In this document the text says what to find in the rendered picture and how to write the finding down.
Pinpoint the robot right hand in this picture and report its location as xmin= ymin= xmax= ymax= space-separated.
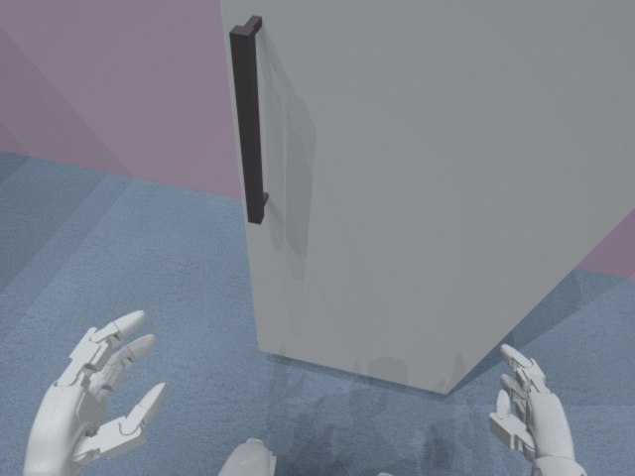
xmin=490 ymin=344 xmax=575 ymax=464

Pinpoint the robot left thigh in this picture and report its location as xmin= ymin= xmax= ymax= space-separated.
xmin=217 ymin=443 xmax=277 ymax=476

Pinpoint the fridge door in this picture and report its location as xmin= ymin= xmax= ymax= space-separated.
xmin=221 ymin=0 xmax=635 ymax=395

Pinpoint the handle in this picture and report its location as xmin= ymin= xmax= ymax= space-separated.
xmin=229 ymin=15 xmax=269 ymax=225

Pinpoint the robot right forearm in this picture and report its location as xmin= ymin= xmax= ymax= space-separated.
xmin=531 ymin=456 xmax=587 ymax=476

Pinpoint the robot left hand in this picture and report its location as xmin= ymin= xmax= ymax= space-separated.
xmin=23 ymin=310 xmax=168 ymax=476

